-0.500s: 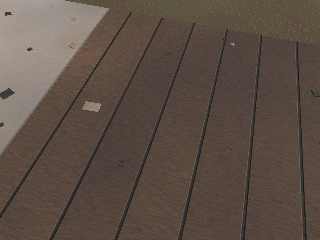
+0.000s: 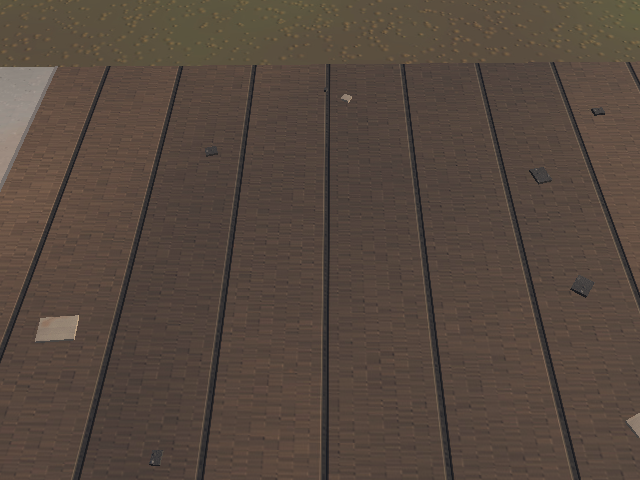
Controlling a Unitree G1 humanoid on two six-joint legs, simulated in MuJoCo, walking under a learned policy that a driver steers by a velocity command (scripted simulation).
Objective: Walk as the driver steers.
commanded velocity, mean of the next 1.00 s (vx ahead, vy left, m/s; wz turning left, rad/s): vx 0.50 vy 0.00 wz -0.30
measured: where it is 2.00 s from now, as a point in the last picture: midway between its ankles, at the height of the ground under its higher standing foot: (405, 322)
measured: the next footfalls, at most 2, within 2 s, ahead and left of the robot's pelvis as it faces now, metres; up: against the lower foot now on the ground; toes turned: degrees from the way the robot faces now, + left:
left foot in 0.26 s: +0.34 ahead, +0.15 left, +0.00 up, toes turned -13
right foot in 0.78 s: +0.53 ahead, -0.19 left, +0.00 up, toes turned -22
